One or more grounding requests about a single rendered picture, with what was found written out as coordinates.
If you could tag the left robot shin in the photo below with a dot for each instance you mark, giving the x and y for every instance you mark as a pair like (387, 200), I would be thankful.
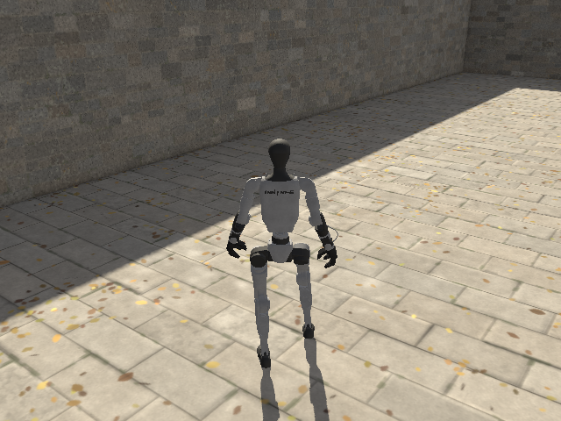
(262, 322)

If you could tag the right robot hand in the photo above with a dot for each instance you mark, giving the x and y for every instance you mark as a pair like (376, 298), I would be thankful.
(332, 254)

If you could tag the right robot forearm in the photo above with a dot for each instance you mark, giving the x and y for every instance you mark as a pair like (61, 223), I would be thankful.
(324, 235)

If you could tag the robot shin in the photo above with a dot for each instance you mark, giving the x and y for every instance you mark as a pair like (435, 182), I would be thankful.
(306, 300)
(262, 322)

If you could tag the left robot hand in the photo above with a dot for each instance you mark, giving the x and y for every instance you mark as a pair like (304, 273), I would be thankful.
(240, 245)

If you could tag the right robot upper arm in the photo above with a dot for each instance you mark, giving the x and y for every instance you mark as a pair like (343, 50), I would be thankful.
(308, 186)

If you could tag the left robot forearm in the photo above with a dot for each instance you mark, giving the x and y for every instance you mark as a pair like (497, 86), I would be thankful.
(236, 230)

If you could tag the left robot upper arm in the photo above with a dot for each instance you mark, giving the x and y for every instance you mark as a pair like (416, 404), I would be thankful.
(252, 185)

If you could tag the right robot shin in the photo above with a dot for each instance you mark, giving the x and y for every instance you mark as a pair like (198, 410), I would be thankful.
(306, 300)

